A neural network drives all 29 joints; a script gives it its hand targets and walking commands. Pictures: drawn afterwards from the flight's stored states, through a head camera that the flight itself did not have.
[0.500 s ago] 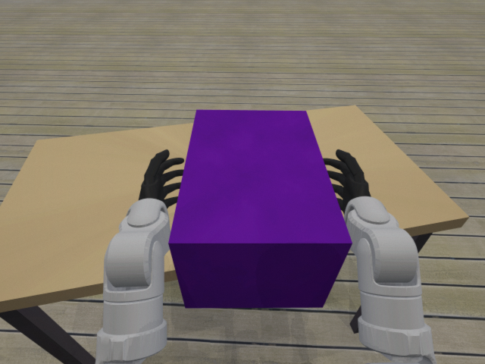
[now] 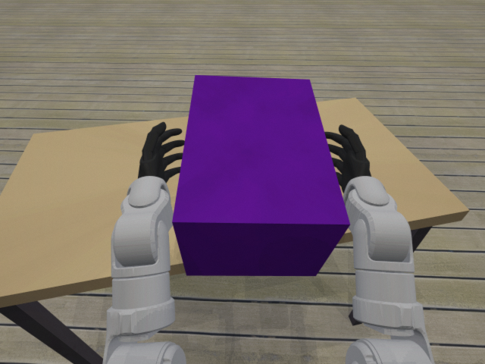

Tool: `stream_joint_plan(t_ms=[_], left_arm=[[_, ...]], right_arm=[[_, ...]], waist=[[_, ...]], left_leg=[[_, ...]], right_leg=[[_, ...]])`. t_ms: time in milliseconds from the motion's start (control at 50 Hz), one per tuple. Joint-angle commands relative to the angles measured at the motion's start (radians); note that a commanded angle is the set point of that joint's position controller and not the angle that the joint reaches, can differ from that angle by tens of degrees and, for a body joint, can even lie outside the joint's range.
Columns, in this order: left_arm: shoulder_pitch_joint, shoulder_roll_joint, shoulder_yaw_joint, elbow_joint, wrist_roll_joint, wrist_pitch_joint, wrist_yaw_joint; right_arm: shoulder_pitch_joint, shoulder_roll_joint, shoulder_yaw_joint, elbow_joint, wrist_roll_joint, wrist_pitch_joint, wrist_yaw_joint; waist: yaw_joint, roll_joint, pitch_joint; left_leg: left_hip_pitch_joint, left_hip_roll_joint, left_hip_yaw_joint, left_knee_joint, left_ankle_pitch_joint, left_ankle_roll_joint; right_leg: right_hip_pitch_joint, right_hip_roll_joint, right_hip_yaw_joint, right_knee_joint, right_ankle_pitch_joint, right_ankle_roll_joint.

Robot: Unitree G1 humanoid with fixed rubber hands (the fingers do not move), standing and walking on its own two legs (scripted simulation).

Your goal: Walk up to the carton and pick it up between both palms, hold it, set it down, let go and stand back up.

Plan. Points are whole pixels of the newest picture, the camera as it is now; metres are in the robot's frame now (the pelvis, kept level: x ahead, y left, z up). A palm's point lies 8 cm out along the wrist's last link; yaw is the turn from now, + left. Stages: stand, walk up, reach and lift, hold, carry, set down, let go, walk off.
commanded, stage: set down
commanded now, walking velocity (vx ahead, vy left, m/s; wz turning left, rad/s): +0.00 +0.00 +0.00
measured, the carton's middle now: (252, 170) +0.38 +0.00 +0.16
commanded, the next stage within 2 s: none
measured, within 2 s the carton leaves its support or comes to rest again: neither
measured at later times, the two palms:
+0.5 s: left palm (168, 183) +0.37 +0.14 +0.15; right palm (345, 186) +0.37 -0.16 +0.13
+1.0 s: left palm (177, 182) +0.40 +0.13 +0.12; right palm (339, 184) +0.40 -0.16 +0.10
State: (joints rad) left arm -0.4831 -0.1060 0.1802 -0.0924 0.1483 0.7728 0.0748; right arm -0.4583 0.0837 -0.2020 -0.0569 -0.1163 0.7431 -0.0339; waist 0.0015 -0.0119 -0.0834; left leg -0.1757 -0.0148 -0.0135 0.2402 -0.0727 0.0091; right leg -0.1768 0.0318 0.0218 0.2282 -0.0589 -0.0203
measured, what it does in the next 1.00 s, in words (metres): stands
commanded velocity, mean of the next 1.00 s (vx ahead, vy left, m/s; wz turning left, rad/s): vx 0.00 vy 0.00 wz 0.00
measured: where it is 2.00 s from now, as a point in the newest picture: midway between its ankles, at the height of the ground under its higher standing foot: outside the picture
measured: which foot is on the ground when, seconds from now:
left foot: down 0.00-1.00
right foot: down 0.00-1.00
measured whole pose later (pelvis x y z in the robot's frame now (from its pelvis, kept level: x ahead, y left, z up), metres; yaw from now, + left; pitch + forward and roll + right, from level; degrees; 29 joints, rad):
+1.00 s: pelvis +0.04 -0.01 +0.00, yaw +0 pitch +7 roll +0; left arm -0.43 -0.13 0.22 0.23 0.17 0.36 0.08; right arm -0.42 0.05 -0.20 0.34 -0.12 0.30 -0.03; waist 0.02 -0.01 -0.13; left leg -0.13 0.00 -0.01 0.02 0.00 -0.01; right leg -0.14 0.05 0.03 0.01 0.01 -0.04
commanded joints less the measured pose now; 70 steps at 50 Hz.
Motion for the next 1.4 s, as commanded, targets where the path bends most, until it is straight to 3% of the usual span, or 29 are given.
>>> stream_joint_plan(t_ms=[0, 140, 300, 400, 580, 680, 840, 920, 1120, 1380], left_arm=[[-0.582, -0.368, -0.408, -0.072, -0.112, -0.113, -0.137], [-0.567, -0.433, -0.435, -0.023, -0.106, -0.204, -0.141], [-0.559, -0.471, -0.518, -0.107, -0.122, -0.289, -0.137], [-0.541, -0.467, -0.523, -0.081, -0.116, -0.317, -0.136], [-0.521, -0.476, -0.421, 0.127, -0.049, -0.347, -0.154], [-0.555, -0.500, -0.405, 0.168, -0.036, -0.400, -0.157], [-0.619, -0.560, -0.493, 0.118, -0.079, -0.480, -0.133], [-0.614, -0.576, -0.509, 0.145, -0.074, -0.491, -0.123], [-0.627, -0.594, -0.400, 0.311, -0.008, -0.491, -0.132], [-0.714, -0.623, -0.407, 0.289, -0.003, -0.570, -0.103]], right_arm=[[-0.631, 0.339, 0.411, -0.082, 0.100, -0.112, 0.126], [-0.633, 0.396, 0.451, -0.046, 0.088, -0.210, 0.142], [-0.622, 0.448, 0.549, -0.113, 0.115, -0.297, 0.145], [-0.595, 0.442, 0.556, -0.083, 0.103, -0.324, 0.144], [-0.571, 0.455, 0.465, 0.132, 0.038, -0.353, 0.169], [-0.615, 0.485, 0.461, 0.169, 0.032, -0.408, 0.174], [-0.693, 0.539, 0.569, 0.132, 0.081, -0.497, 0.156], [-0.686, 0.544, 0.585, 0.171, 0.082, -0.510, 0.158], [-0.697, 0.532, 0.460, 0.355, 0.018, -0.528, 0.195], [-0.807, 0.531, 0.468, 0.357, 0.022, -0.617, 0.199]], waist=[[-0.002, 0.018, -0.356], [0.008, 0.009, -0.453], [0.015, 0.007, -0.594], [0.009, 0.004, -0.566], [0.005, -0.006, -0.387], [0.011, -0.006, -0.446], [0.017, -0.017, -0.653], [0.019, -0.012, -0.644], [0.010, -0.004, -0.484], [0.018, -0.014, -0.683]], left_leg=[[0.147, -0.004, -0.002, -0.041, -0.038, -0.012], [0.195, -0.004, -0.005, -0.047, 0.121, -0.013], [0.262, -0.006, -0.007, -0.046, 0.304, -0.019], [0.259, -0.005, -0.006, -0.065, 0.290, -0.020], [0.200, -0.008, 0.005, -0.131, 0.149, -0.006], [0.208, -0.009, 0.003, -0.137, 0.217, 0.002], [0.271, -0.013, -0.001, -0.129, 0.384, 0.003], [0.271, -0.013, -0.001, -0.136, 0.382, -0.001], [0.258, -0.014, 0.006, -0.170, 0.296, -0.004], [0.323, -0.014, 0.000, -0.157, 0.462, -0.001]], right_leg=[[0.060, 0.011, -0.011, -0.052, -0.025, 0.036], [0.104, 0.016, 0.002, -0.070, 0.104, 0.041], [0.176, 0.016, 0.011, -0.067, 0.278, 0.047], [0.186, 0.012, 0.010, -0.081, 0.277, 0.046], [0.175, 0.003, 0.005, -0.129, 0.182, 0.039], [0.208, 0.001, 0.011, -0.124, 0.268, 0.041], [0.274, -0.004, 0.014, -0.098, 0.465, 0.051], [0.281, -0.001, 0.014, -0.105, 0.458, 0.047], [0.217, 0.006, 0.007, -0.157, 0.341, 0.028], [0.253, 0.010, 0.003, -0.151, 0.484, 0.024]])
